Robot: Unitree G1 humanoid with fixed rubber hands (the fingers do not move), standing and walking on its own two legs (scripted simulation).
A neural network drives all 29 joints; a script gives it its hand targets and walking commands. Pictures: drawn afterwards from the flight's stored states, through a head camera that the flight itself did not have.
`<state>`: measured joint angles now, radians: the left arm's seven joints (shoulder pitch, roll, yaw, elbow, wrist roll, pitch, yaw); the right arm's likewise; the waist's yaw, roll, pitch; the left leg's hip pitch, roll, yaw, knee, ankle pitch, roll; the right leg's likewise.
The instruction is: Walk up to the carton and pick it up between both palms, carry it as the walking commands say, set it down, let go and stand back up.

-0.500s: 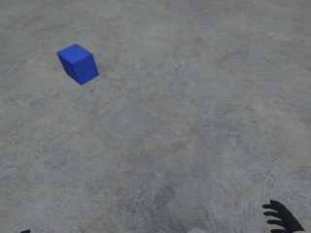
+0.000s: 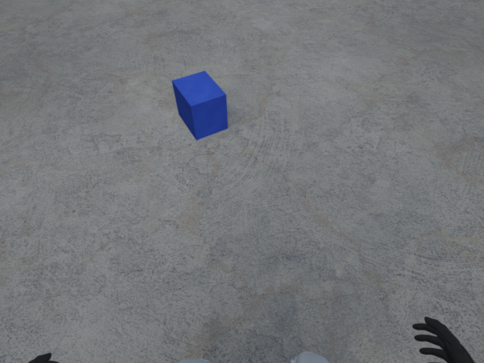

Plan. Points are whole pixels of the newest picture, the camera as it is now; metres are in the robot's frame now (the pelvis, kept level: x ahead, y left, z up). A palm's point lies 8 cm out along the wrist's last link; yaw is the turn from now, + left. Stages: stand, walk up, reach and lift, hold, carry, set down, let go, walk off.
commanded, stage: walk up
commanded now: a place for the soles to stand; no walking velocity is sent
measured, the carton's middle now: (200, 105) +1.53 +0.31 -0.63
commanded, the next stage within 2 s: none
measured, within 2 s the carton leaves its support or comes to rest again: neither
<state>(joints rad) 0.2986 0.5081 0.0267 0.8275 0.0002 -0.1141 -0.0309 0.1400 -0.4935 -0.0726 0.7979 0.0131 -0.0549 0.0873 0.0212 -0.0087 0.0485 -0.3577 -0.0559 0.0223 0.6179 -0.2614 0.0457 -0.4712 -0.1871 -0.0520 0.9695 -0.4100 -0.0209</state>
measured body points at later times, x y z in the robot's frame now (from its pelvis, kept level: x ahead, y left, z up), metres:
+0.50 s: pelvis +0.26 +0.01 +0.01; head +0.27 +0.00 +0.46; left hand +0.21 +0.39 -0.06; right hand +0.51 -0.28 -0.06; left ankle +0.37 +0.15 -0.71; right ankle +0.19 -0.14 -0.72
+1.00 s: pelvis +0.49 +0.04 +0.00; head +0.51 +0.02 +0.45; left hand +0.57 +0.40 -0.06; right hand +0.60 -0.29 -0.12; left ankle +0.42 +0.15 -0.66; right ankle +0.59 -0.06 -0.72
